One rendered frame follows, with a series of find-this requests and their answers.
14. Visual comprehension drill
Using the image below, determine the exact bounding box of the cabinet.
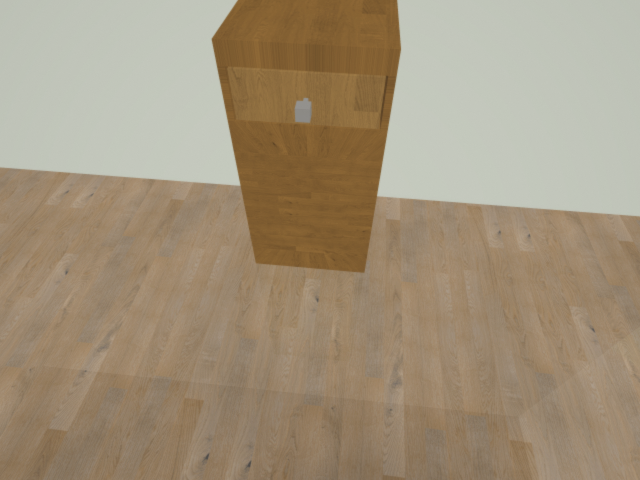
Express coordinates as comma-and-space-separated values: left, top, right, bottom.
212, 0, 401, 273

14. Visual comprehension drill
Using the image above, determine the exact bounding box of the drawer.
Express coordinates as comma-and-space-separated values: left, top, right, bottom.
227, 67, 386, 129

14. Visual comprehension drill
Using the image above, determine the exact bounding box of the handle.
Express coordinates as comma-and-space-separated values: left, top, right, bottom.
295, 98, 312, 123

